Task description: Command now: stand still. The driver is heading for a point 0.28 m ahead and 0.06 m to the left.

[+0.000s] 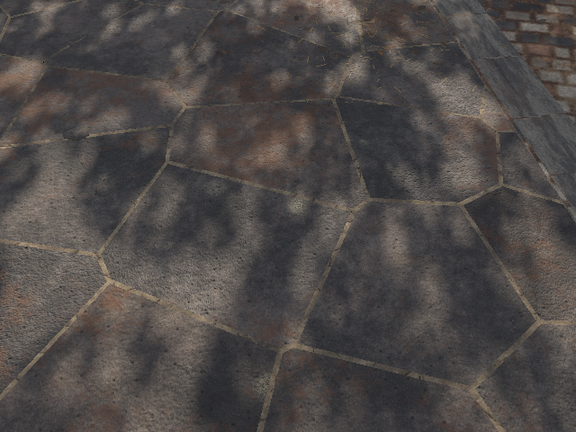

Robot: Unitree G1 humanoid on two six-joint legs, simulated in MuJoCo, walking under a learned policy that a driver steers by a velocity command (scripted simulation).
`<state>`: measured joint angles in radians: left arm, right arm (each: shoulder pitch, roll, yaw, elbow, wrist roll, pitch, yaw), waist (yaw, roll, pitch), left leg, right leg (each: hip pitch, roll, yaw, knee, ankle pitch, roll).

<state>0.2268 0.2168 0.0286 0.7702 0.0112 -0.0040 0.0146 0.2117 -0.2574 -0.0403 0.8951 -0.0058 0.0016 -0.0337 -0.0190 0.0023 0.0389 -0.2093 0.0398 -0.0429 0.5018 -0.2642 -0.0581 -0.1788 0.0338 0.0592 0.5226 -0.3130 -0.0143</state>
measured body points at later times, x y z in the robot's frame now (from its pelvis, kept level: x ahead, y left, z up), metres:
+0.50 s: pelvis +0.05 +0.04 +0.00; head +0.05 +0.06 +0.45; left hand +0.10 +0.31 -0.15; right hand +0.08 -0.23 -0.13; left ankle +0.02 +0.13 -0.74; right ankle -0.02 -0.10 -0.70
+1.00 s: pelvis +0.15 +0.03 -0.01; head +0.17 +0.03 +0.44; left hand +0.29 +0.28 -0.13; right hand +0.18 -0.22 -0.16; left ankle +0.05 +0.14 -0.74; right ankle +0.21 -0.07 -0.74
